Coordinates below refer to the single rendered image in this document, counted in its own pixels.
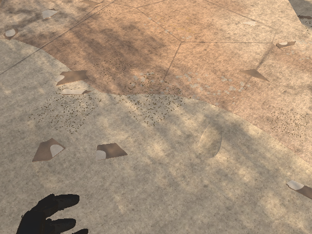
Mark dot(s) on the robot left hand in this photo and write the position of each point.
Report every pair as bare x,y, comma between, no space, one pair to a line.
35,222

